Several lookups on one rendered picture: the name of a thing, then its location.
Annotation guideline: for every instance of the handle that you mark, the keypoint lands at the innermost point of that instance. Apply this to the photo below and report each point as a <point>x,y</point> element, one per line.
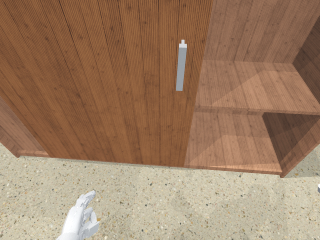
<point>182,51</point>

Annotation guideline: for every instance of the left robot hand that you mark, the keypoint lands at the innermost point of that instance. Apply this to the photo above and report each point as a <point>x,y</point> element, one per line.
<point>77,216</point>

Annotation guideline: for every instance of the wardrobe door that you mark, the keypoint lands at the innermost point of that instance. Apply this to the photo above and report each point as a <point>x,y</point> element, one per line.
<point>12,127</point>
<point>96,79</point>

